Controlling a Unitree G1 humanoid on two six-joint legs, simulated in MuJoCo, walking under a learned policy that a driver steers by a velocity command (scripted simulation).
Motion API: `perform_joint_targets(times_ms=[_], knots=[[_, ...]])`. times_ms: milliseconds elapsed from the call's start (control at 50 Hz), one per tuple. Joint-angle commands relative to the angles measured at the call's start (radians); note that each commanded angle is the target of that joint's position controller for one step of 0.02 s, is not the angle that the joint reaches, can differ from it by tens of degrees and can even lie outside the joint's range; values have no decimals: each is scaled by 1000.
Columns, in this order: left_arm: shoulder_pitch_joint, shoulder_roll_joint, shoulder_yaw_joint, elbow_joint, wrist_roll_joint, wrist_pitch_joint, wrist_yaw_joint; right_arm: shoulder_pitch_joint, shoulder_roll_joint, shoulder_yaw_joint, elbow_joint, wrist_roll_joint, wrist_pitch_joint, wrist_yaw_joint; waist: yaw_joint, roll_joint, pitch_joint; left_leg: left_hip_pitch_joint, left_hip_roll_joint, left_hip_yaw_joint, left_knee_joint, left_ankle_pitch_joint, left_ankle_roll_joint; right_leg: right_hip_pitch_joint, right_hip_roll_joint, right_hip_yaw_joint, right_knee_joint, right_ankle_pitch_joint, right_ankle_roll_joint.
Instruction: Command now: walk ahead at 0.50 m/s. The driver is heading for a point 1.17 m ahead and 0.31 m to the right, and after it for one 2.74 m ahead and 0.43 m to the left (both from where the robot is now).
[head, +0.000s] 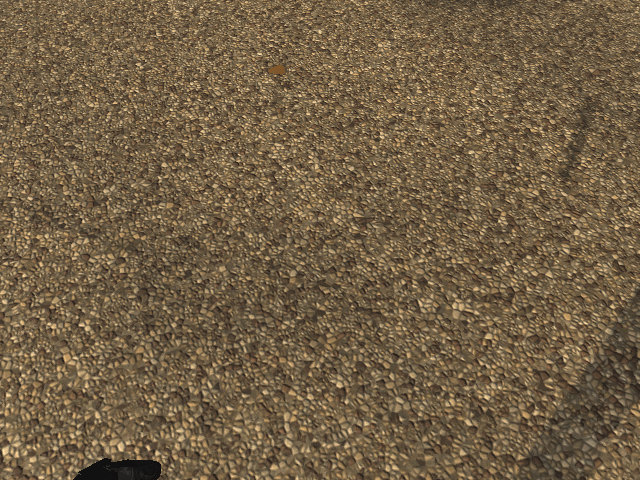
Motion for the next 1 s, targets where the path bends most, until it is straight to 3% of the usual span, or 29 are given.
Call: perform_joint_targets(times_ms=[20,40,60,80,100,120,140,160,220,280,360,460,520,540,560,580,600,620,640,660,680,720,780,840,900,1000], knots=[[237,198,80,3,2,-14,8,-30,-139,-24,-48,-12,9,-10,178,72,-153,-98,204,-66,315,634,115,379,20,-21,-19,-44,-75],[370,307,105,17,25,-11,15,57,-45,9,-83,-26,-3,-7,177,-116,-332,-424,90,-3,702,340,49,767,-229,329,-7,-90,-201],[413,283,102,35,11,-4,9,92,-14,22,-70,-15,-23,-2,175,-276,-414,-672,-26,-79,929,-202,18,911,-330,706,-183,-272,-298],[367,206,76,24,6,-4,7,23,-125,-5,-78,10,-38,5,189,-166,-301,-783,37,-156,1024,-191,34,840,-309,650,-217,-372,-255],[301,176,67,11,9,-4,10,-62,-138,-8,-103,23,-45,7,173,-105,-187,-808,87,-129,1014,-107,48,716,-273,510,-227,-330,-221],[237,157,60,5,14,-4,8,-106,-126,-6,-111,10,-46,4,146,-40,-107,-784,128,-105,954,-25,45,583,-233,404,-253,-223,-207],[199,129,53,0,20,-9,7,-113,-120,-12,-109,-5,-38,1,116,-38,-72,-736,161,-110,891,32,41,495,-199,335,-281,-135,-196],[181,123,51,-1,25,-13,6,-94,-103,-11,-102,-8,-28,1,93,-50,-63,-680,173,-110,865,68,33,440,-178,292,-310,-83,-194],[191,138,58,22,15,-29,6,-89,-63,-3,-96,-15,-2,-5,70,-36,-42,-667,179,-96,786,133,5,386,-160,195,-366,47,-215],[228,155,65,51,12,-24,18,-191,-53,0,-127,-23,-1,-6,91,-14,-5,-731,181,-91,615,272,-18,412,-144,128,-393,91,-207],[279,174,69,84,4,-12,31,-323,-27,11,-157,-17,-16,9,138,-20,28,-684,145,-54,375,445,-17,426,-113,55,-407,50,-174],[349,187,77,138,-5,11,38,-440,-39,13,-204,-6,-30,34,163,-23,61,-706,120,-55,248,403,17,570,-177,68,-353,80,-166],[331,203,85,148,-8,25,45,-397,-71,2,-199,-8,-37,44,119,-44,24,-614,90,-34,213,300,58,636,-198,69,-263,258,-140],[310,210,86,146,-7,31,47,-322,-92,-11,-177,-10,-38,41,72,-53,-24,-495,58,-3,194,288,78,631,-178,49,-173,417,-124],[304,192,79,143,-3,37,49,-173,-135,-35,-129,-12,-37,33,3,-35,-119,-282,38,15,184,310,106,577,-127,10,2,493,-98],[314,152,58,118,16,36,53,7,-204,-56,-90,-22,-33,22,-58,58,-267,28,198,-164,225,337,168,376,-70,-28,296,252,-63],[439,21,21,103,16,14,40,61,-279,-72,-70,-23,-26,22,13,321,-378,360,419,-645,131,137,338,-45,127,-19,644,-435,9],[381,117,40,116,-6,-10,35,54,-178,-46,-74,-6,-27,23,-33,240,-365,349,418,-747,35,-5,330,-170,100,117,768,-570,1],[289,170,56,85,-33,-25,30,-21,-142,-34,-85,-8,-29,19,-23,196,-212,226,387,-600,12,15,284,-238,47,106,784,-491,-14],[240,166,54,76,-34,-29,34,-92,-117,-27,-98,-16,-29,17,6,115,-137,90,356,-477,-9,100,255,-209,-6,82,743,-397,-15],[214,159,59,75,-19,-25,37,-141,-84,-18,-102,-23,-32,18,30,87,-75,-29,322,-389,-42,184,238,-174,-37,75,683,-336,-9],[258,125,61,89,-15,3,38,-174,-59,-12,-95,-37,-45,19,78,123,-57,-148,288,-280,-103,263,221,-68,-69,91,630,-271,0],[242,91,57,78,-14,32,43,-166,-90,-23,-64,-38,-61,13,92,103,-9,-211,286,-160,-163,353,227,-97,-72,105,561,-196,23],[181,86,59,55,-9,31,38,-157,-105,-26,-44,-39,-59,0,78,87,12,-182,263,-51,-178,419,204,-145,-59,109,410,-24,33],[87,62,49,25,-6,23,21,-146,-120,-26,-34,-35,-54,-9,42,79,33,-169,240,43,-189,435,173,-104,-44,40,233,115,26],[-49,51,41,-57,-7,24,-10,-60,-148,-35,9,-17,-17,-16,-6,63,72,33,308,88,-123,525,159,-186,-27,-14,107,51,-8]])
